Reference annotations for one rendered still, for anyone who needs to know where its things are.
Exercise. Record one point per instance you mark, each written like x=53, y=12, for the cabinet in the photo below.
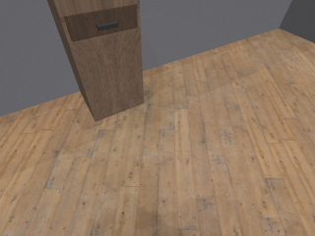
x=108, y=68

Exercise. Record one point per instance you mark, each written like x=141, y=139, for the drawer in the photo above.
x=83, y=26

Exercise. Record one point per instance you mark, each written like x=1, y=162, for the handle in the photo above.
x=107, y=26

